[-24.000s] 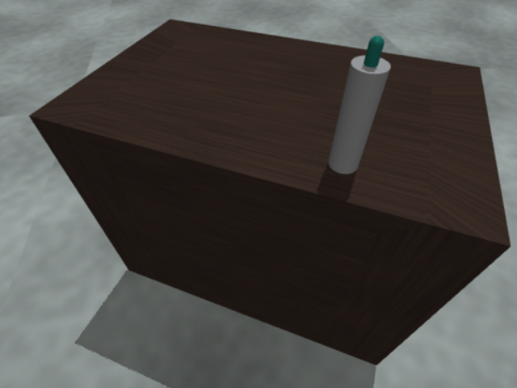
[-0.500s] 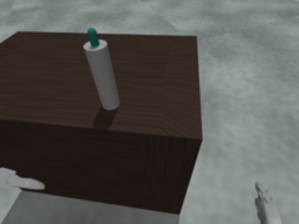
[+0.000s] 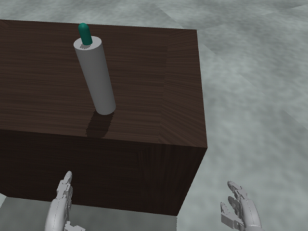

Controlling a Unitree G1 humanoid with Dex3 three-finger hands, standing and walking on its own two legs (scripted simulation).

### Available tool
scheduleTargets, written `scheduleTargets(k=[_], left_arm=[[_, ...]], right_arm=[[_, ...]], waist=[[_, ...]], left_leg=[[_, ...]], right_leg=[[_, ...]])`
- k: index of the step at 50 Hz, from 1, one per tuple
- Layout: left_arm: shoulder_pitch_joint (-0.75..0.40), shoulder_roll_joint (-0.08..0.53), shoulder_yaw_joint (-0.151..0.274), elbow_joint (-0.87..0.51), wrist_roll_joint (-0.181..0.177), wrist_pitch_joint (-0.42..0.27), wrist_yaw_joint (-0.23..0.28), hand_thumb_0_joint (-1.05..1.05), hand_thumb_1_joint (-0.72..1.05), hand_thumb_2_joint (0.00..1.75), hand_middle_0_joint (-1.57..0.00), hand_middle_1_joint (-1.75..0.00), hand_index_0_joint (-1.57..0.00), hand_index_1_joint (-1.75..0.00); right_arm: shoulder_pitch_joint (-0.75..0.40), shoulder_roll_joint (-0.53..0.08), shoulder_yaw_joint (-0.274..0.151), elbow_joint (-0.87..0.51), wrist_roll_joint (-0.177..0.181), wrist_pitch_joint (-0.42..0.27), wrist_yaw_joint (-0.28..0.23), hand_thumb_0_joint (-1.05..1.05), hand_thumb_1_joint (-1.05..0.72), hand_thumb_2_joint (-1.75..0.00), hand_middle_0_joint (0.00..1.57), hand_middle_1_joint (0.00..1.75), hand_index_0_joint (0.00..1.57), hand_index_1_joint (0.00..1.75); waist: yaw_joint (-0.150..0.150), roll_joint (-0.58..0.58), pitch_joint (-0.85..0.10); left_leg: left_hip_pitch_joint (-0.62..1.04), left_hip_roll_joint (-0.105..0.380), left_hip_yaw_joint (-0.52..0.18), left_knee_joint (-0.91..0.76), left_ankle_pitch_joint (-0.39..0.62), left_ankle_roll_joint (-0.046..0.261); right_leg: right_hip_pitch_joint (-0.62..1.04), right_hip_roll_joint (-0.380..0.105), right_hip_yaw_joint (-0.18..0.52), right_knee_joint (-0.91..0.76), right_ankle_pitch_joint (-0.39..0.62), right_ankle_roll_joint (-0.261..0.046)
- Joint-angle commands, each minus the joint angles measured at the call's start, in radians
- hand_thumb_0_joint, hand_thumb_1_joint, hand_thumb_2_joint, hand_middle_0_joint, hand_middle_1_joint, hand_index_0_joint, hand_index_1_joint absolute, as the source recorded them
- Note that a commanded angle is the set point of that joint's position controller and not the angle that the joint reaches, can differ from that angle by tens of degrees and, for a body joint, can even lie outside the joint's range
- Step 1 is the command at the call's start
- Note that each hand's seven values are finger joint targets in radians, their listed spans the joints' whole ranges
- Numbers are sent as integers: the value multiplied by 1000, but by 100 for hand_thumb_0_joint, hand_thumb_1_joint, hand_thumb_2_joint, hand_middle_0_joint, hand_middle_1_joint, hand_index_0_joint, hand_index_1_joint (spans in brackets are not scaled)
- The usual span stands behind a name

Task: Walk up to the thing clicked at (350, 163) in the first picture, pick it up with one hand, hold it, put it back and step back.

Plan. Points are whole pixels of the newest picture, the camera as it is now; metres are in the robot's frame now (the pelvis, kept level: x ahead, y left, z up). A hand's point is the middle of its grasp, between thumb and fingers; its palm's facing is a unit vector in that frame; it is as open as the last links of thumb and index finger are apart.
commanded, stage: home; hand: left
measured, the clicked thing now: (96, 74) +0.46 +0.17 +0.17
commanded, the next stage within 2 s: none
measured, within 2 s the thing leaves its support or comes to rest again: neither
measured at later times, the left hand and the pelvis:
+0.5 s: hand (94, 216) +0.18 +0.18 -0.09, palm faces +0.10 -0.97 -0.23, open 17.5 cm; pelvis +0.00 +0.01 -0.01, yaw -1 degrees
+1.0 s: hand out of the picture +0.04 +0.27 -0.14, palm faces -0.07 -0.91 -0.40, open 17.5 cm; pelvis -0.03 +0.01 +0.00, yaw -1 degrees
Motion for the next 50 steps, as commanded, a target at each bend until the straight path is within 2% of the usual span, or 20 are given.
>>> scheduleTargets(k=[1,2,3,5,9,14,15,20,23,28,29,31,34,35,36,38,41,45,47,50], left_arm=[[-43,172,154,-96,4,-36,45,0,-60,3,-5,-4,-5,-4],[-40,120,71,-29,10,-27,45,0,-58,4,-5,-5,-5,-5],[-89,143,90,-50,7,-27,49,0,-57,4,-5,-5,-5,-5],[-115,113,45,15,9,-10,57,0,-56,5,-5,-5,-5,-5],[-231,85,-3,51,13,2,66,0,-55,5,-5,-5,-5,-5],[-202,107,-1,50,14,31,92,0,-56,5,-5,-5,-5,-5],[-177,89,-21,53,11,37,94,0,-58,4,-5,-5,-5,-4],[-120,64,-30,117,10,64,94,0,-59,3,-5,-4,-5,-4],[-144,100,7,99,8,64,96,0,-57,5,-5,-5,-5,-5],[-209,113,7,17,8,65,102,0,-59,3,-5,-4,-5,-4],[-186,341,33,303,72,103,64,0,-51,8,-5,-6,-6,-6],[-159,336,25,329,71,115,45,0,-59,3,-5,-4,-5,-4],[-211,303,-10,375,51,116,25,0,-61,2,-4,-4,-5,-4],[-229,312,-17,400,51,117,20,0,-60,2,-4,-4,-5,-4],[-249,328,-20,428,50,119,17,0,-58,3,-5,-4,-5,-4],[-254,348,-23,481,51,122,14,0,-56,5,-5,-5,-5,-5],[-264,364,-30,550,47,129,10,0,-57,4,-5,-5,-5,-5],[-277,404,-37,633,44,137,6,0,-58,3,-5,-4,-5,-4],[-282,403,-41,669,37,143,4,0,-59,3,-5,-4,-5,-4],[-267,413,-49,724,31,147,2,0,-57,4,-5,-5,-5,-5]], right_arm=[[-39,-177,-36,-34,-12,-25,-16,0,-90,-90,20,30,20,30],[-43,-159,-25,-42,-9,-24,-15,0,-90,-90,20,30,20,30],[-45,-150,-21,-50,-9,-21,-18,0,-90,-90,20,30,20,30],[-61,-142,-15,-47,-7,-17,-22,0,-90,-90,20,30,20,30],[-65,-153,-17,-29,-8,-9,-27,0,-90,-90,20,30,20,30],[-73,-158,-18,-31,-8,-12,-33,0,-90,-90,20,30,20,30],[-80,-156,-16,-36,-6,-12,-30,0,-90,-90,20,30,20,30],[-100,-159,-18,-42,-2,4,-21,0,-90,-90,20,30,20,30],[-96,-168,-23,-49,2,11,-16,0,-90,-90,20,30,20,30],[-94,-165,-18,-57,4,7,-17,0,-90,-90,20,30,20,30],[-45,-336,-69,90,-66,66,10,0,-90,-90,20,30,20,30],[-37,-325,-66,105,-64,100,23,0,-90,-90,20,30,20,30],[-72,-312,-57,116,-39,112,47,0,-89,-90,20,30,20,30],[-73,-311,-53,132,-37,115,51,0,-90,-90,20,30,20,30],[-67,-318,-50,153,-37,116,53,0,-90,-90,20,30,20,30],[-83,-327,-49,184,-39,121,57,0,-90,-90,20,30,20,30],[-109,-343,-48,223,-39,131,60,0,-90,-90,20,30,20,30],[-86,-357,-41,292,-32,144,64,0,-90,-90,20,30,20,30],[-74,-373,-36,326,-33,139,64,0,-90,-90,20,30,20,30],[-96,-390,-31,363,-31,140,61,0,-90,-90,20,30,20,30]], waist=[[17,19,-146],[-6,45,-125],[-2,50,-139],[-16,53,-134],[-37,63,-155],[-16,31,-226],[-8,33,-199],[0,-45,-111],[3,-24,-102],[-12,47,-131],[-35,25,-132],[-30,33,-200],[-21,1,-67],[-29,-12,-33],[-37,-5,-27],[-29,0,-17],[-18,8,0],[-26,-33,12],[-22,8,-15],[-1,8,-20]], left_leg=[[15,-31,72,-56,222,21],[0,-31,79,-51,228,20],[-4,-35,85,-38,239,22],[-17,-28,84,-30,255,20],[-26,-21,82,-16,205,18],[-14,-17,78,7,262,17],[-33,-17,79,5,251,15],[-98,-17,79,-3,163,23],[-113,-15,81,-10,127,20],[-100,-9,73,-17,82,15],[-6,57,-11,15,181,41],[21,58,-26,38,230,70],[-33,47,-21,-30,43,72],[-43,39,-18,-36,-3,70],[-46,40,-25,-49,3,71],[-44,43,-36,-66,17,72],[-49,48,-58,-112,-27,78],[0,34,-50,-129,-56,75],[12,58,-77,-179,-24,77],[3,63,-84,-203,-36,73]], right_leg=[[77,49,-76,-67,191,-39],[67,47,-71,-62,200,-42],[71,44,-67,-62,219,-41],[53,48,-67,-43,237,-41],[13,50,-68,-20,199,-45],[61,54,-74,-3,244,-41],[52,55,-78,-7,231,-42],[13,57,-82,-26,147,-37],[-9,61,-78,-22,110,-40],[-18,62,-70,-5,83,-43],[-4,-41,46,34,238,-110],[28,-46,51,55,280,-131],[-42,-39,51,-31,52,-120],[-63,-43,66,-64,1,-119],[-52,-47,73,-68,15,-116],[-32,-49,73,-73,35,-112],[-10,-41,73,-102,-18,-104],[-22,-59,116,-195,-159,-105],[25,-49,93,-161,-78,-100],[79,-55,93,-176,-49,-96]])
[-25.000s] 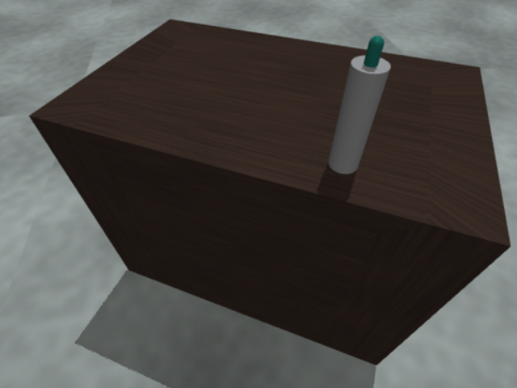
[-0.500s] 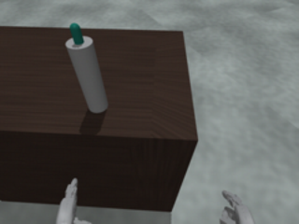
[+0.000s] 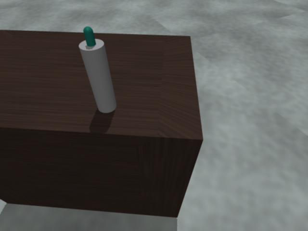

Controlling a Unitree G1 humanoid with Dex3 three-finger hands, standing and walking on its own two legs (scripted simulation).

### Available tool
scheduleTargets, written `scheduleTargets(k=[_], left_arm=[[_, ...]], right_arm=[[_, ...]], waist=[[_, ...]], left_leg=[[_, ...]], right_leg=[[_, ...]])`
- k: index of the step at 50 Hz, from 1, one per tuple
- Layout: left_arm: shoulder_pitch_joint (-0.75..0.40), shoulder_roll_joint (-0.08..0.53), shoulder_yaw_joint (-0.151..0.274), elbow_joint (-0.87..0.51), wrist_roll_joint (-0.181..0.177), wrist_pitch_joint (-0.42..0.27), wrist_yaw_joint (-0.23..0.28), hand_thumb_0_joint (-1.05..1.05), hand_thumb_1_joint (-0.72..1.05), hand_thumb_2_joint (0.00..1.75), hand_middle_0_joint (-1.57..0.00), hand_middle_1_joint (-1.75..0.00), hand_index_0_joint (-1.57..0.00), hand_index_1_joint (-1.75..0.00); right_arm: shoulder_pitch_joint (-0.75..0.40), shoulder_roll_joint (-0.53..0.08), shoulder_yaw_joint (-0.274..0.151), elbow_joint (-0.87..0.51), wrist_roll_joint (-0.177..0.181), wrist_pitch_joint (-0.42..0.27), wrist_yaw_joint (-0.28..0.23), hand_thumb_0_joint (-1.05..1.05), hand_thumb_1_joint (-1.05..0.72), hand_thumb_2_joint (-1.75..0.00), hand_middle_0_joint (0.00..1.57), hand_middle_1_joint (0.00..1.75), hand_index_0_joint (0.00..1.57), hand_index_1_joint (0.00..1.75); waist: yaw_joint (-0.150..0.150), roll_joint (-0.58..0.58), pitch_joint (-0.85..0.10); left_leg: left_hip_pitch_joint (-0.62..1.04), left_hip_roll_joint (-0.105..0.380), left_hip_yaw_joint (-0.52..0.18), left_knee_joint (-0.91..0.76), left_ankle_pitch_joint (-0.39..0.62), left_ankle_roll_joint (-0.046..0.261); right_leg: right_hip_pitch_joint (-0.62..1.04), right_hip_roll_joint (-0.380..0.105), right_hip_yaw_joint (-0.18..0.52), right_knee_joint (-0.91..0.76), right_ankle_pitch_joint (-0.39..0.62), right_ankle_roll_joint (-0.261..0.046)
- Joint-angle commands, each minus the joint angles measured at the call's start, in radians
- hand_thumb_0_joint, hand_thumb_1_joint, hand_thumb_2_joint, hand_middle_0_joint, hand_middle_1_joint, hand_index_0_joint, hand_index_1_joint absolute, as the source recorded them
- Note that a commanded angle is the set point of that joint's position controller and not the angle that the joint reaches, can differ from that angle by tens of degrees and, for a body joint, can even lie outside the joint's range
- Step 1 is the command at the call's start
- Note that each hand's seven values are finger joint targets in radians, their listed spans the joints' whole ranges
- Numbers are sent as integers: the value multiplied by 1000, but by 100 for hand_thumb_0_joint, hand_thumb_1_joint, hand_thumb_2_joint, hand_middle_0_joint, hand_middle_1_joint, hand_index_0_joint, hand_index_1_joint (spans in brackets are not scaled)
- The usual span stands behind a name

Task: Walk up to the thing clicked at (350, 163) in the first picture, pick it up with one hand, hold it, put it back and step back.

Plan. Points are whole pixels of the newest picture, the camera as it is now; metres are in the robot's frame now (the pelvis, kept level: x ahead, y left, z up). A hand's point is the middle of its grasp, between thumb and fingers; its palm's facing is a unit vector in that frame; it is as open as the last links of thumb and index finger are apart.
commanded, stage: home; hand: left
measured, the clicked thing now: (99, 73) +0.49 +0.17 +0.17
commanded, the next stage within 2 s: stand in 1.24 s
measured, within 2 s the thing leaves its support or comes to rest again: neither
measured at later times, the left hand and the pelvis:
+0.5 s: hand out of the picture +0.06 +0.26 -0.14, palm faces -0.05 -0.92 -0.38, open 17.6 cm; pelvis +0.01 +0.00 +0.01, yaw +0 degrees
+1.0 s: hand out of the picture +0.10 +0.24 -0.14, palm faces -0.04 -0.93 -0.36, open 17.7 cm; pelvis +0.02 -0.01 +0.02, yaw +0 degrees
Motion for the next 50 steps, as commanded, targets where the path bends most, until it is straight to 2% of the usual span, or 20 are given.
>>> scheduleTargets(k=[1,3,5,7,9,15,16,18,20,23,26,27,33,34,39,41,47,50], left_arm=[[-79,203,37,-27,-8,-28,9,0,-58,4,-5,-5,-5,-4],[-93,213,36,-6,-10,-22,8,0,-59,3,-5,-4,-5,-4],[-82,208,32,19,-13,-23,7,0,-58,4,-5,-4,-5,-4],[-91,215,32,35,-13,-19,7,0,-58,3,-5,-4,-5,-4],[-93,215,32,48,-15,-16,6,0,-59,3,-5,-4,-5,-4],[-88,192,32,84,-15,-13,3,0,-59,3,-5,-4,-5,-4],[-92,196,33,86,-15,-13,4,0,-58,3,-5,-4,-5,-4],[-104,194,31,92,-15,-18,4,0,-59,3,-5,-4,-5,-4],[-116,197,33,96,-15,-18,5,0,-61,2,-4,-4,-5,-4],[-129,193,33,103,-18,-20,7,0,-59,3,-5,-4,-5,-4],[-134,185,30,113,-20,-17,8,0,-60,3,-5,-4,-5,-4],[-138,190,31,118,-18,-16,8,0,-59,3,-5,-4,-5,-4],[-160,192,35,122,-17,-15,8,0,-60,2,-4,-4,-5,-4],[-169,195,38,122,-19,-14,8,0,-61,2,-4,-4,-4,-4],[-177,190,39,125,-19,-16,7,0,-60,2,-4,-4,-5,-4],[-182,186,40,124,-20,-15,6,0,-61,2,-4,-4,-4,-4],[-191,184,44,131,-20,-10,4,0,-61,0,-4,-4,-4,-4],[-194,185,47,132,-20,-11,4,0,-61,0,-4,-4,-4,-4]], right_arm=[[-83,-183,-35,-51,8,-28,-13,0,-90,-90,20,30,20,30],[-72,-195,-33,-29,10,-27,-13,0,-90,-90,20,30,20,30],[-72,-200,-30,-12,11,-28,-14,0,-90,-90,20,30,20,30],[-68,-197,-30,3,13,-28,-15,0,-90,-90,20,30,20,30],[-66,-204,-29,13,13,-27,-16,0,-90,-90,20,30,20,30],[-83,-201,-27,30,14,-29,-21,0,-90,-90,20,30,20,30],[-81,-199,-28,31,17,-29,-22,0,-90,-90,20,30,20,30],[-83,-192,-26,36,19,-33,-23,0,-90,-90,20,30,20,30],[-79,-193,-27,44,21,-32,-24,0,-90,-90,20,30,20,30],[-86,-193,-22,50,22,-34,-25,0,-90,-90,20,30,20,30],[-106,-194,-22,53,25,-32,-29,0,-90,-90,20,30,20,30],[-105,-191,-21,60,27,-30,-28,0,-90,-90,20,30,20,30],[-120,-193,-19,68,25,-25,-27,0,-90,-90,20,30,20,30],[-116,-191,-19,70,25,-23,-27,0,-90,-90,20,30,20,30],[-130,-192,-21,73,27,-25,-29,0,-90,-90,20,30,20,30],[-133,-197,-18,75,25,-28,-31,0,-90,-90,20,30,20,30],[-135,-197,-18,82,24,-26,-31,0,-90,-90,20,30,20,30],[-135,-195,-19,81,24,-26,-31,0,-90,-90,20,30,20,30]], waist=[[8,-14,0],[3,6,16],[7,15,5],[4,-3,28],[3,20,48],[10,50,26],[9,36,21],[3,1,2],[-4,7,-4],[-3,-6,-29],[-2,-3,-31],[-2,-22,-10],[-2,-14,-16],[-5,-24,-3],[-6,-12,-57],[-5,13,-48],[-1,5,-26],[-3,-5,-36]], left_leg=[[-45,60,-94,-200,-96,60],[-33,65,-102,-239,-121,57],[-27,67,-100,-235,-89,58],[-11,64,-94,-244,-89,55],[-38,66,-103,-273,-139,54],[-29,83,-115,-315,-154,52],[-31,80,-111,-311,-138,50],[11,74,-91,-275,-33,49],[37,75,-86,-272,-16,48],[60,81,-77,-260,96,48],[89,86,-73,-256,125,45],[87,83,-74,-261,101,41],[87,84,-64,-265,106,38],[76,80,-61,-275,78,37],[126,94,-57,-264,171,33],[120,94,-54,-277,172,32],[105,95,-52,-296,127,28],[115,99,-49,-292,142,30]], right_leg=[[30,-52,86,-186,-146,-86],[24,-50,89,-202,-173,-84],[52,-54,83,-205,-123,-79],[25,-53,92,-227,-154,-79],[30,-44,82,-229,-166,-72],[66,-31,62,-210,-89,-66],[77,-35,65,-213,-82,-67],[77,-50,76,-225,-32,-69],[73,-52,77,-231,-19,-68],[112,-62,70,-220,109,-65],[106,-59,63,-225,125,-63],[93,-56,63,-238,91,-62],[115,-61,65,-257,80,-59],[112,-62,71,-268,45,-57],[150,-68,67,-252,172,-63],[153,-65,63,-254,184,-59],[153,-57,58,-265,114,-57],[157,-61,60,-264,136,-57]])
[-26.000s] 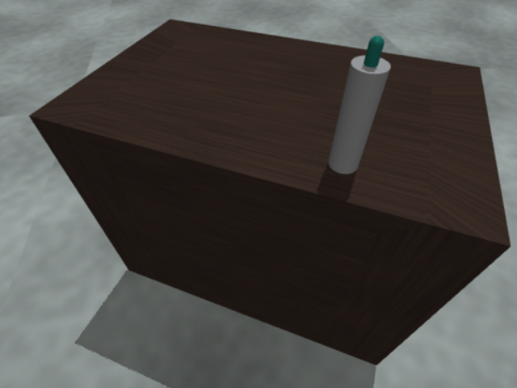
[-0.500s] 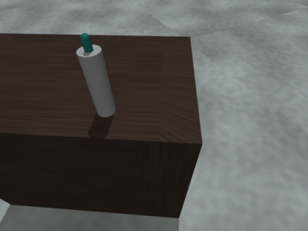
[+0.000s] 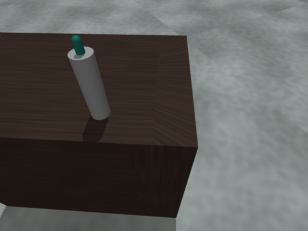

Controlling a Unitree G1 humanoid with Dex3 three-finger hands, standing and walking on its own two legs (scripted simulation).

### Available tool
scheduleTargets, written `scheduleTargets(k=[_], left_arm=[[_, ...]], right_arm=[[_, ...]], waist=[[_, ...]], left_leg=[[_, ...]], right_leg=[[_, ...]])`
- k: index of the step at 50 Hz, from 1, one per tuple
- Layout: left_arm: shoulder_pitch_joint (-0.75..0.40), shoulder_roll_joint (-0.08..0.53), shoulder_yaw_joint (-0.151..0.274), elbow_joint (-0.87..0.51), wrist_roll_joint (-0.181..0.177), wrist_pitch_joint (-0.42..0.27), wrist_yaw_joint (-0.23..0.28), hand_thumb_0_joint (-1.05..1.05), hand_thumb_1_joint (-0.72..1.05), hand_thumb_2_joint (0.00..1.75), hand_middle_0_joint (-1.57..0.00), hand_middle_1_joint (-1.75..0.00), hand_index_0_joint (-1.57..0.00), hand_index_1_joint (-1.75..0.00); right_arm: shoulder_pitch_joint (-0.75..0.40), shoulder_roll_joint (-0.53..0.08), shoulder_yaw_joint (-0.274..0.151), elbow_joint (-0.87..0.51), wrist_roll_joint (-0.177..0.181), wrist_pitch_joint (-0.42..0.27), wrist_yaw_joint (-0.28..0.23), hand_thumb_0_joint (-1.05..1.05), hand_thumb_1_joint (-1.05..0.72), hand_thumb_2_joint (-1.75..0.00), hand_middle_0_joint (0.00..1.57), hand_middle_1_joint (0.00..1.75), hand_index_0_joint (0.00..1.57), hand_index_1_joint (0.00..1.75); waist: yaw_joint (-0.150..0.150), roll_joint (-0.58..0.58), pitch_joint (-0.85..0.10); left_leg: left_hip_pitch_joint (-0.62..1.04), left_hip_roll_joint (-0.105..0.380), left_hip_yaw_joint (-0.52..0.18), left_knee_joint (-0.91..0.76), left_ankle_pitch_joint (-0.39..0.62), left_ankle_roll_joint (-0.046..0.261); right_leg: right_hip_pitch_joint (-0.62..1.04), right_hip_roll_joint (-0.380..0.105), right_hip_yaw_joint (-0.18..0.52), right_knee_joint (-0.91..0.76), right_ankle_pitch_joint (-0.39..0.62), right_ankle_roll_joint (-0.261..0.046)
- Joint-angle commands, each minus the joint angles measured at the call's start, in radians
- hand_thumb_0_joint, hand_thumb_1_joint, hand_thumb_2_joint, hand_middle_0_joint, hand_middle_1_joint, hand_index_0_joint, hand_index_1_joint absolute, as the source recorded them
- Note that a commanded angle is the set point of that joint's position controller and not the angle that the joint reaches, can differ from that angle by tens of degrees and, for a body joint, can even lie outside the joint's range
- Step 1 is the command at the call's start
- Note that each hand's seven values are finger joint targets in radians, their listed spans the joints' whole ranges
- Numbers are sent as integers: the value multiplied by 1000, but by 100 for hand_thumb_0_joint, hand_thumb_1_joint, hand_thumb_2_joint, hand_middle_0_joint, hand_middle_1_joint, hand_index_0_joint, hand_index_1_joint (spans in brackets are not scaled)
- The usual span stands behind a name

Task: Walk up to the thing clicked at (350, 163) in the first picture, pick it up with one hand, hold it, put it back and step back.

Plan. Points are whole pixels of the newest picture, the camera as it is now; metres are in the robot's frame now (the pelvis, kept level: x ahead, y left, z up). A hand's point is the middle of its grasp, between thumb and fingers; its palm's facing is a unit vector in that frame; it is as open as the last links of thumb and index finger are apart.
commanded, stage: home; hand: left
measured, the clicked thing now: (90, 81) +0.46 +0.19 +0.15
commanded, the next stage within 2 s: stand in 0.24 s
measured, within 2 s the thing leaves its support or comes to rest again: neither
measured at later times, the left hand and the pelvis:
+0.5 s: hand out of the picture +0.08 +0.26 -0.15, palm faces -0.03 -0.93 -0.37, open 16.6 cm; pelvis +0.01 +0.00 +0.00, yaw +0 degrees
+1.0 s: hand out of the picture +0.09 +0.25 -0.15, palm faces -0.04 -0.93 -0.35, open 7.6 cm; pelvis +0.01 +0.00 +0.00, yaw -1 degrees
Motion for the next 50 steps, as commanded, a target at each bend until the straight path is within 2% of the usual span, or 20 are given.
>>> scheduleTargets(k=[1,2,4,8,12,15,17,19,20,23,28,32,36,42,48,50], left_arm=[[-38,226,43,-53,-2,-19,13,0,-61,1,-4,-4,-4,-4],[-48,230,46,-55,-1,-20,15,0,-61,1,-4,-4,-4,-4],[-47,226,46,-57,-2,-18,14,0,-61,1,-4,-4,-4,-4],[-48,228,49,-59,-1,-20,14,0,-61,1,-4,-4,-4,-4],[-48,227,49,-58,-3,-13,13,0,-61,0,-4,-4,-4,-4],[-50,226,49,-59,-2,-14,13,0,-61,0,-4,-4,-4,-4],[-44,226,50,-61,-1,-14,11,0,-61,0,-4,-4,-4,-4],[-47,233,52,-59,1,-14,11,0,-45,16,-20,-20,-20,-20],[-52,237,53,-64,2,-15,12,0,-37,24,-20,-28,-20,-28],[-41,222,50,-64,-1,-18,11,0,-13,48,-20,-30,-20,-30],[-41,229,50,-66,-4,-19,12,0,27,88,-20,-30,-20,-30],[-32,222,47,-66,-2,-20,13,0,59,90,-20,-30,-20,-30],[-36,228,48,-62,-3,-17,15,0,90,90,-20,-30,-20,-30],[-36,225,50,-64,-2,-17,14,0,90,90,-20,-30,-20,-30],[-37,224,53,-70,-2,-17,13,0,90,90,-20,-30,-20,-30],[-32,227,53,-68,-2,-18,12,0,90,90,-20,-30,-20,-30]], right_arm=[[-35,-204,-43,-61,4,-16,-16,0,-90,-90,20,30,20,30],[-28,-202,-45,-62,4,-16,-16,0,-90,-90,20,30,20,30],[-31,-204,-44,-62,3,-17,-17,0,-90,-90,20,30,20,30],[-32,-207,-45,-61,4,-19,-18,0,-90,-90,20,30,20,30],[-26,-201,-42,-56,2,-17,-19,0,-90,-90,20,30,20,30],[-28,-204,-45,-57,2,-16,-18,0,-90,-90,20,30,20,30],[-22,-203,-46,-55,1,-17,-17,0,-90,-90,20,30,20,30],[-21,-197,-46,-56,0,-14,-15,0,-90,-90,20,30,20,30],[-18,-202,-50,-59,0,-14,-15,0,-90,-90,20,30,20,30],[-25,-206,-49,-58,2,-19,-16,0,-90,-90,20,30,20,30],[-22,-199,-47,-58,3,-21,-18,0,-90,-90,20,30,20,30],[-20,-206,-50,-56,4,-19,-19,0,-90,-90,20,30,20,30],[-19,-195,-47,-51,4,-15,-18,0,-90,-90,20,30,20,30],[-29,-197,-50,-55,3,-14,-17,0,-90,-90,20,30,20,30],[-29,-197,-50,-61,3,-17,-18,0,-90,-90,20,30,20,30],[-32,-193,-49,-59,4,-18,-17,0,-90,-90,20,30,20,30]], waist=[[4,-14,-50],[-2,-17,-68],[0,-8,-51],[1,-13,-85],[4,-13,-39],[3,-13,-49],[2,-8,-35],[1,-35,-17],[-3,-36,-39],[2,-6,-69],[0,-15,-86],[-3,-11,-110],[-2,-31,-58],[0,-13,-46],[-1,0,-67],[2,-10,-47]], left_leg=[[-21,72,-51,-73,59,54],[-19,73,-49,-74,69,54],[-33,69,-47,-83,46,52],[-2,79,-47,-75,116,53],[-33,71,-48,-98,42,49],[-18,76,-47,-91,41,55],[-31,69,-44,-100,1,54],[-48,63,-46,-101,-38,56],[-23,70,-44,-96,0,58],[-11,79,-48,-90,70,57],[14,81,-41,-88,128,53],[35,83,-35,-68,170,53],[8,78,-38,-87,111,50],[6,79,-35,-92,73,51],[7,82,-33,-96,94,53],[0,80,-37,-102,79,52]], right_leg=[[18,-80,69,-80,57,-51],[35,-85,73,-75,78,-53],[25,-80,69,-82,54,-49],[48,-86,64,-69,136,-51],[23,-77,65,-87,26,-50],[20,-80,70,-89,22,-54],[9,-78,72,-97,-8,-51],[-6,-76,74,-109,-75,-49],[-2,-82,80,-105,-42,-54],[30,-81,68,-79,68,-51],[37,-85,65,-66,128,-53],[56,-90,64,-63,205,-51],[31,-81,61,-80,128,-48],[15,-76,66,-88,72,-51],[43,-83,68,-78,123,-51],[30,-78,65,-84,95,-51]])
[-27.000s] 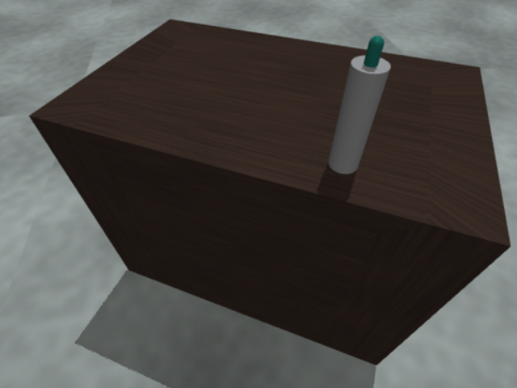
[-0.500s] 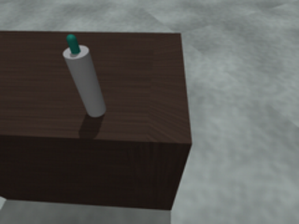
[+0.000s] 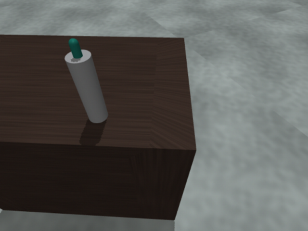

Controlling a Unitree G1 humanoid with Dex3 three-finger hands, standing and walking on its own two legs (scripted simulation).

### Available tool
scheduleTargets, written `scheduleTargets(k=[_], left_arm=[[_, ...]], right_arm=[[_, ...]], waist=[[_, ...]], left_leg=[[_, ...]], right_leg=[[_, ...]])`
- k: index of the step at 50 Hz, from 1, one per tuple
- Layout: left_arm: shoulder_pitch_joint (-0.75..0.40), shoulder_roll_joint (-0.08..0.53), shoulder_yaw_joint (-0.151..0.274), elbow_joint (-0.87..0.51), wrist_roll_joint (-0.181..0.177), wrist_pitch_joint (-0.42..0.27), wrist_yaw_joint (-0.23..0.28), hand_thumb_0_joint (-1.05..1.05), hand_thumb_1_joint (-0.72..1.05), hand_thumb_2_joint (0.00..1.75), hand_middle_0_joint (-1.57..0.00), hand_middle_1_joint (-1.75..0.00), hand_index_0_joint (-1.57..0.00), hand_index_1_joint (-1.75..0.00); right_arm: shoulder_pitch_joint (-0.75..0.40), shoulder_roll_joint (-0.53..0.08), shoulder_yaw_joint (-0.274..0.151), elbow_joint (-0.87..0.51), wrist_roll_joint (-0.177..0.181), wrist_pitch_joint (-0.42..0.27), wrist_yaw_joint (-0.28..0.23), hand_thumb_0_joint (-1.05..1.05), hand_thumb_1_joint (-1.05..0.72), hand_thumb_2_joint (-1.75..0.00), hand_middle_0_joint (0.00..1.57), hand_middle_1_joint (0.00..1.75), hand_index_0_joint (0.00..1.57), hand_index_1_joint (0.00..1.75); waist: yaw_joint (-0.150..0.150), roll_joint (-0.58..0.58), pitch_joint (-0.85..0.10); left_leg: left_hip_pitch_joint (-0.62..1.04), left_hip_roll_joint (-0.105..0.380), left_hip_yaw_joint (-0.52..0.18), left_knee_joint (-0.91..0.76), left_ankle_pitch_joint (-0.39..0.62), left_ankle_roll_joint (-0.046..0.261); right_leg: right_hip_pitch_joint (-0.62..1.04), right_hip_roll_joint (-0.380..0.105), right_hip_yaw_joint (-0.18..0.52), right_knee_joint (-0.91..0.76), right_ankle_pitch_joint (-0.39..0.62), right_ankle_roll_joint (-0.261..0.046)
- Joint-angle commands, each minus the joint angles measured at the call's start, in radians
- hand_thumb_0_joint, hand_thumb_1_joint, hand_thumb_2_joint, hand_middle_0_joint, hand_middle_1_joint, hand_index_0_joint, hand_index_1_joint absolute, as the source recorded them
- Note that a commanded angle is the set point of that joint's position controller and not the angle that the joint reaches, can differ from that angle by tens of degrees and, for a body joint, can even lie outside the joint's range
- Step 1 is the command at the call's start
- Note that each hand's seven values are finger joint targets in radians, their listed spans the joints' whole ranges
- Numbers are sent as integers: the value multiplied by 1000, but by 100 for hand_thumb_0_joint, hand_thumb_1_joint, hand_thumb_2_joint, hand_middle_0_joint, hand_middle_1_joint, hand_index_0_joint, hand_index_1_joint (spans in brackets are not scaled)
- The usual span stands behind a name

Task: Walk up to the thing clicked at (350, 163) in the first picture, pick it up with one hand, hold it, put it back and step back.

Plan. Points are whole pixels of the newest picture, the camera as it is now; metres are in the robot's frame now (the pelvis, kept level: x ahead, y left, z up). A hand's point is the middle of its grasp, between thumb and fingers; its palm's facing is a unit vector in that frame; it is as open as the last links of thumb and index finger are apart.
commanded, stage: stand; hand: left
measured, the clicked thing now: (87, 84) +0.45 +0.19 +0.15
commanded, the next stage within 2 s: step back in 1.86 s
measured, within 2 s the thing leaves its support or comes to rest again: neither
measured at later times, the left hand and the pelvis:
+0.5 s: hand out of the picture +0.07 +0.26 -0.15, palm faces -0.04 -0.93 -0.36, open 7.4 cm; pelvis +0.00 +0.00 +0.00, yaw +0 degrees
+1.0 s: hand out of the picture +0.08 +0.26 -0.15, palm faces -0.04 -0.93 -0.35, open 7.4 cm; pelvis +0.01 +0.00 +0.00, yaw -1 degrees
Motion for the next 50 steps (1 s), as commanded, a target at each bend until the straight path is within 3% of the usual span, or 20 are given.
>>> scheduleTargets(k=[1,4,6,11,13,21,25,37,39,41,45,47,50], left_arm=[[-47,225,43,-63,-1,-20,14,0,90,90,-20,-30,-20,-30],[-42,225,43,-62,-2,-20,14,0,90,90,-20,-30,-20,-30],[-43,228,44,-60,-1,-18,14,0,90,90,-20,-30,-20,-30],[-43,225,44,-67,-1,-19,12,0,90,90,-20,-30,-20,-30],[-35,225,42,-63,-2,-17,12,0,90,90,-20,-30,-20,-30],[-33,224,41,-65,-2,-18,12,0,90,90,-20,-30,-20,-30],[-36,228,42,-67,-4,-17,12,0,90,90,-20,-30,-20,-30],[-32,220,41,-68,-2,-20,15,0,90,90,-20,-30,-20,-30],[-33,225,41,-63,-5,-17,14,0,90,90,-20,-30,-20,-30],[-26,222,40,-64,-4,-18,13,0,90,90,-20,-30,-20,-30],[-36,226,44,-66,-5,-16,13,0,90,90,-20,-30,-20,-30],[-33,225,44,-69,-3,-19,13,0,90,90,-20,-30,-20,-30],[-33,225,43,-65,-4,-20,14,0,90,90,-20,-30,-20,-30]], right_arm=[[-34,-208,-45,-64,5,-18,-16,0,-90,-90,20,30,20,30],[-31,-203,-44,-61,6,-16,-15,0,-90,-90,20,30,20,30],[-31,-203,-45,-59,4,-15,-15,0,-90,-90,20,30,20,30],[-23,-209,-47,-61,3,-18,-15,0,-90,-90,20,30,20,30],[-27,-207,-47,-58,6,-18,-15,0,-90,-90,20,30,20,30],[-26,-209,-47,-55,5,-16,-14,0,-90,-90,20,30,20,30],[-18,-203,-47,-54,4,-16,-14,0,-90,-90,20,30,20,30],[-26,-210,-48,-60,7,-17,-17,0,-90,-90,20,30,20,30],[-22,-199,-43,-56,6,-15,-16,0,-90,-90,20,30,20,30],[-25,-212,-46,-59,7,-17,-15,0,-90,-90,20,30,20,30],[-23,-207,-45,-57,5,-17,-16,0,-90,-90,20,30,20,30],[-31,-213,-49,-63,6,-19,-16,0,-90,-90,20,30,20,30],[-27,-205,-45,-59,7,-17,-16,0,-90,-90,20,30,20,30]], waist=[[0,-2,-51],[2,-21,-51],[2,-23,-23],[-1,1,-54],[2,-9,-37],[2,-8,-41],[-1,-18,-21],[-1,-6,-68],[0,-20,-34],[-1,2,-57],[1,-6,-41],[0,-3,-77],[-1,-18,-60]], left_leg=[[-21,74,-46,-69,82,56],[-15,74,-49,-67,85,56],[-31,69,-47,-77,27,57],[-30,72,-45,-73,53,56],[-25,72,-49,-75,36,55],[-20,73,-45,-71,44,59],[-32,68,-43,-75,25,57],[2,78,-39,-53,126,58],[-26,74,-41,-71,70,57],[-4,78,-39,-63,97,58],[-19,75,-38,-72,74,55],[7,79,-37,-60,133,56],[5,79,-37,-61,111,56]], right_leg=[[11,-86,58,-62,102,-47],[10,-86,59,-63,93,-50],[-12,-80,62,-77,17,-48],[14,-86,66,-63,71,-51],[-6,-82,65,-68,36,-50],[-4,-84,67,-63,57,-51],[-23,-81,74,-76,8,-52],[13,-87,65,-45,162,-50],[1,-83,66,-59,83,-50],[13,-87,67,-54,135,-49],[6,-85,70,-58,94,-52],[26,-90,65,-47,166,-52],[14,-88,65,-54,142,-50]])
